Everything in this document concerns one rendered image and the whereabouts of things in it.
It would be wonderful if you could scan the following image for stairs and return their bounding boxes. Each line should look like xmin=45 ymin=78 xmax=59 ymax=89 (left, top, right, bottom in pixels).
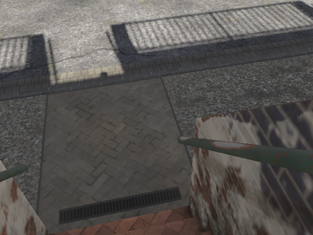
xmin=50 ymin=206 xmax=212 ymax=235

